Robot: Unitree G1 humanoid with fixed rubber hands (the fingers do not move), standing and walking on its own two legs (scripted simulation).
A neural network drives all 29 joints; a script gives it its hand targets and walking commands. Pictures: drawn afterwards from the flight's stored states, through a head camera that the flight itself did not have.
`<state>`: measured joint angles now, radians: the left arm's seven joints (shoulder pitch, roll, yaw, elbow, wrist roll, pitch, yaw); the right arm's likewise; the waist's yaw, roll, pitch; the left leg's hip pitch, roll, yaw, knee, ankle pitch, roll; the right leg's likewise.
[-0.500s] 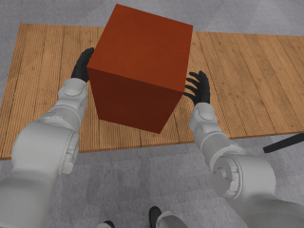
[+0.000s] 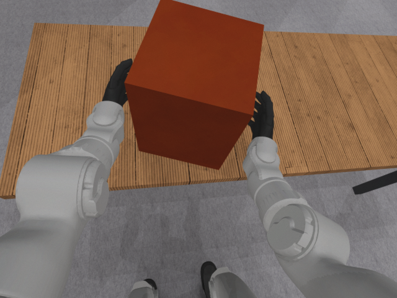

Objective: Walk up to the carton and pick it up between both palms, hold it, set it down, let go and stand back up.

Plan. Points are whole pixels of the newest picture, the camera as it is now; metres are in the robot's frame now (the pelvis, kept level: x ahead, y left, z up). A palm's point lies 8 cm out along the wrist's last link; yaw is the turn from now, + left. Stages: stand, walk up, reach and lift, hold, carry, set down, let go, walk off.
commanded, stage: reach and lift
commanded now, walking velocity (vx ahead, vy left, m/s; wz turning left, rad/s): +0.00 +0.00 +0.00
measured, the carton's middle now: (194, 95) +0.53 -0.06 +0.00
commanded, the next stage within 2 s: none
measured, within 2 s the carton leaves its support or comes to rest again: neither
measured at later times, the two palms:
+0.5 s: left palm (116, 102) +0.51 +0.10 +0.02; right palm (261, 135) +0.42 -0.19 +0.00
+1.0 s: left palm (117, 104) +0.51 +0.09 +0.02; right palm (260, 137) +0.42 -0.19 +0.00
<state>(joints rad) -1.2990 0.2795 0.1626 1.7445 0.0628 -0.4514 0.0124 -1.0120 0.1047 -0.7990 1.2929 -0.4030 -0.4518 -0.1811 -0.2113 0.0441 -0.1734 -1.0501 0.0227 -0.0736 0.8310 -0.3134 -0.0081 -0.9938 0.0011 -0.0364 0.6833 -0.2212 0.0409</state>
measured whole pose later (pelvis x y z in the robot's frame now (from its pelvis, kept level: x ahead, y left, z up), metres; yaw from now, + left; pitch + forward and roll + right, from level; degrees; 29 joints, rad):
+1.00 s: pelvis +0.00 -0.02 +0.01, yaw +0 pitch +31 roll -4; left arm -1.29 0.29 0.31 1.80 0.17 -0.59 0.01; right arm -0.95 0.13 -0.82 1.28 -0.44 -0.64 -0.16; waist -0.17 0.04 -0.14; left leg -1.00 0.05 -0.07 0.71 -0.26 -0.03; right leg -0.94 0.01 -0.06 0.57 -0.17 0.01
